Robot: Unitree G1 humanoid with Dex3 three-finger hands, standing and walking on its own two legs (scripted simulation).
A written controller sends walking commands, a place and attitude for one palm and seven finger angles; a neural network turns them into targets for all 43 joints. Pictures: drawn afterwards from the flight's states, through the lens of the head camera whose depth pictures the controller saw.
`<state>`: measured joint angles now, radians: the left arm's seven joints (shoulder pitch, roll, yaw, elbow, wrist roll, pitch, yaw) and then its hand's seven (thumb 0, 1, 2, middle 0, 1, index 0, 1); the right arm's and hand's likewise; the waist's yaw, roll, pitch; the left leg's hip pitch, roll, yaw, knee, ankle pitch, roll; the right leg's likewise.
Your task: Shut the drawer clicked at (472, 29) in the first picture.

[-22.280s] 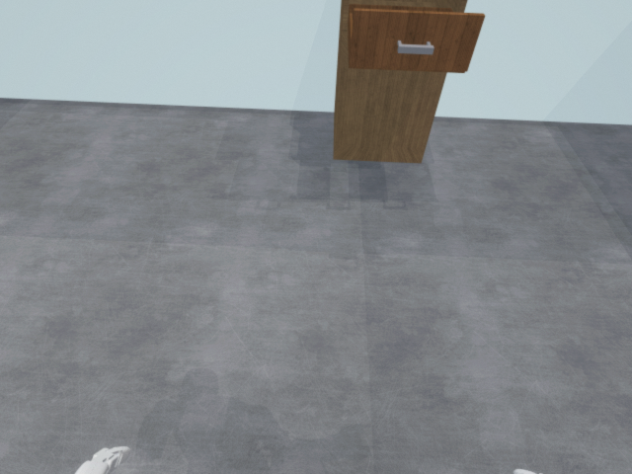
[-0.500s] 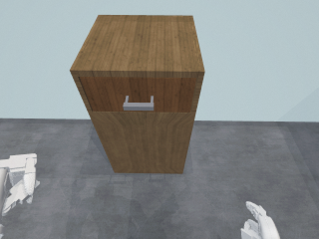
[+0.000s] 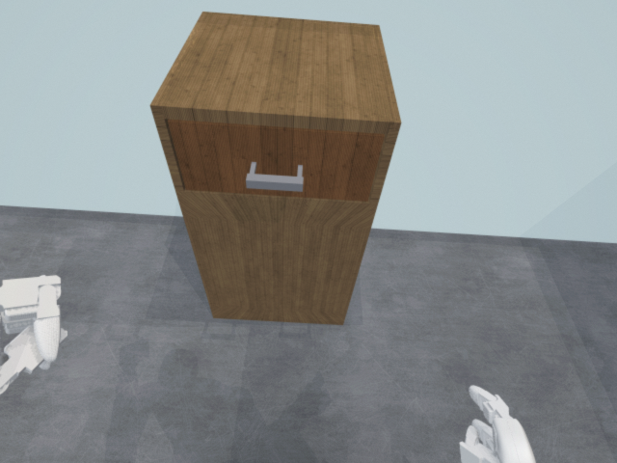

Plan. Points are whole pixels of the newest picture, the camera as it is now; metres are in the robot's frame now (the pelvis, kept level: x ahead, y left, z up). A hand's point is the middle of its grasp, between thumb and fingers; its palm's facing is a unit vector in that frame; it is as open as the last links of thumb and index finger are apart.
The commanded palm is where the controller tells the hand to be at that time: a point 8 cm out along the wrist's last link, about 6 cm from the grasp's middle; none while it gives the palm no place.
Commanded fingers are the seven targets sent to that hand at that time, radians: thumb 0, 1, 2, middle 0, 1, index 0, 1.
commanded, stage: step back with the hand held close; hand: left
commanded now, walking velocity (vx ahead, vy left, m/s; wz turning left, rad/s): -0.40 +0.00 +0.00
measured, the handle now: (275, 175) +0.64 +0.10 -0.04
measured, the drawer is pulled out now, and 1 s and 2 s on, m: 0.00 0.00 0.00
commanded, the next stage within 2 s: stop stepping back and stand still in 0.80 s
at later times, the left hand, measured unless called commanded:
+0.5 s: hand out of the picture +0.14 +0.26 +0.16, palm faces +0.36 -0.81 -0.46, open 3.2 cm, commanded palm +0.06 +0.30 +0.19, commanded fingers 0.00 0.90 0.90 -1.40 -1.60 -1.40 -1.60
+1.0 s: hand out of the picture +0.02 +0.23 +0.20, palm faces +0.21 -0.85 -0.47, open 3.2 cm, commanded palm -0.03 +0.28 +0.19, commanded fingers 0.00 0.90 0.90 -1.40 -1.60 -1.40 -1.60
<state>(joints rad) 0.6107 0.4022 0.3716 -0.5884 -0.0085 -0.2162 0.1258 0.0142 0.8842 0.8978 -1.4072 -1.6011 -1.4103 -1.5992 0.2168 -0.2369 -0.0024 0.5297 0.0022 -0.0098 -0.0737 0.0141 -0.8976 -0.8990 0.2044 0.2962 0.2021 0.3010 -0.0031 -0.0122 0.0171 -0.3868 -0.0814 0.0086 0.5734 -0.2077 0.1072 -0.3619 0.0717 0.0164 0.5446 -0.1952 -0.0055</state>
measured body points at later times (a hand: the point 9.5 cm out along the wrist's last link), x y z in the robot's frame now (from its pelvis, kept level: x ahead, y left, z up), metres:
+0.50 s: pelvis -0.05 +0.01 -0.01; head -0.02 +0.05 +0.44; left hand +0.11 +0.30 +0.19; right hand +0.11 -0.25 -0.07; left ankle +0.06 +0.06 -0.73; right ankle +0.03 -0.11 -0.72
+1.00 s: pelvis -0.17 +0.01 -0.01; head -0.15 +0.06 +0.44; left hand +0.00 +0.27 +0.22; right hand +0.01 -0.21 -0.07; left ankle +0.02 +0.07 -0.71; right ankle -0.30 -0.10 -0.73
